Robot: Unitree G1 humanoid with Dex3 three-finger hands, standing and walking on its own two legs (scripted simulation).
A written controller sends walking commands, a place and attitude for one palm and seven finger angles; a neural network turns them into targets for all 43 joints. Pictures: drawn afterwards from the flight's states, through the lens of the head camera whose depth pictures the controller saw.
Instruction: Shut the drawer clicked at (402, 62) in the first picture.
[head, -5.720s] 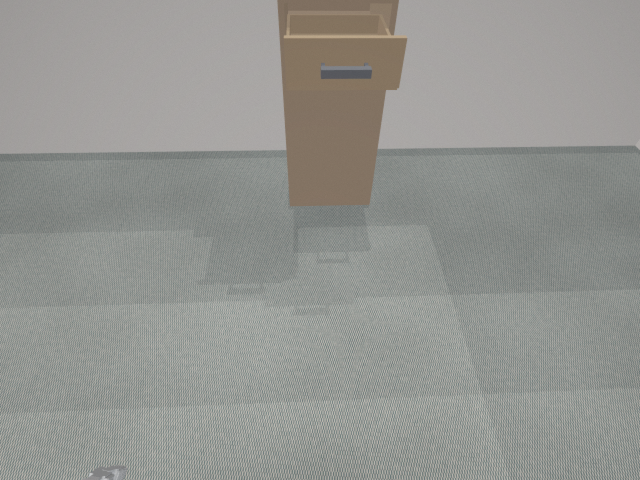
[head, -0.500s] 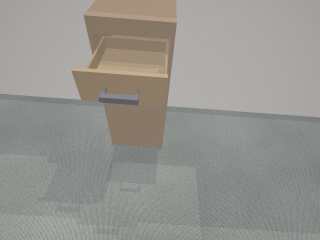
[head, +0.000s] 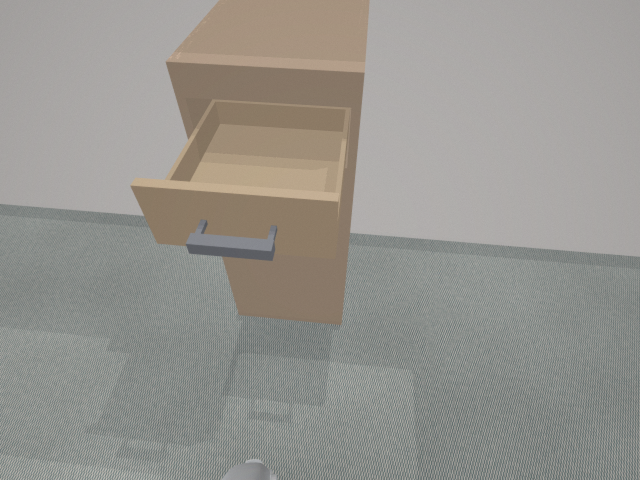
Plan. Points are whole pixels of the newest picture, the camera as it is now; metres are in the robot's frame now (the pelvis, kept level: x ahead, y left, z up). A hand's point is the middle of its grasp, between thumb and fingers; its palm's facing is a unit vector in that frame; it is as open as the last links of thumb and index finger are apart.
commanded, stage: take the last steps up to it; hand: left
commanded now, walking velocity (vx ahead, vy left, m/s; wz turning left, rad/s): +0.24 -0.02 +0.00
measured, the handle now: (234, 237) +0.47 +0.18 +0.01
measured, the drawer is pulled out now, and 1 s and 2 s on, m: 0.27 0.27 0.27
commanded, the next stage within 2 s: come to a stop and stand still in 0.24 s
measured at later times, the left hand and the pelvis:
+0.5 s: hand (203, 436) +0.22 +0.20 -0.17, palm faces -0.01 -0.97 -0.25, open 7.3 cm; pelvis +0.15 +0.01 -0.01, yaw -2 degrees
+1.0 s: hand (162, 478) +0.16 +0.25 -0.18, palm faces +0.04 -0.98 -0.21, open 7.3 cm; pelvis +0.12 +0.05 +0.00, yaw -2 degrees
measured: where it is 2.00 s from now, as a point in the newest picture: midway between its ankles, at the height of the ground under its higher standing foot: outside the picture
